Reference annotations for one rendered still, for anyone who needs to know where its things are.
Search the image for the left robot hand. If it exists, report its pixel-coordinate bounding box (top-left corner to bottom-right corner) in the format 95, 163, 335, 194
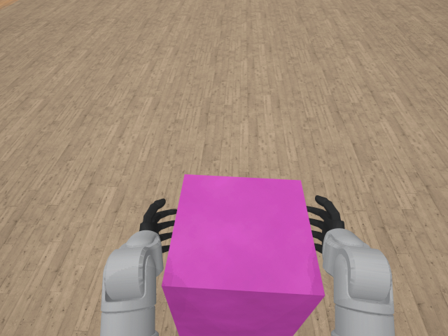
139, 199, 177, 253

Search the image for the robot right forearm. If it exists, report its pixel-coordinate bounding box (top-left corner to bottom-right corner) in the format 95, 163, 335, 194
322, 228, 395, 336

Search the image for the carton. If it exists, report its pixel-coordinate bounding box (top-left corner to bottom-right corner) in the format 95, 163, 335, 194
162, 174, 325, 336

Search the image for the robot left forearm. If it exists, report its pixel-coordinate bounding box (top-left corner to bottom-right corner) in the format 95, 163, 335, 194
100, 230, 164, 336

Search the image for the right robot hand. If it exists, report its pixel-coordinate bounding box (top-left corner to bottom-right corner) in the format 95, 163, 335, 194
307, 195, 345, 253

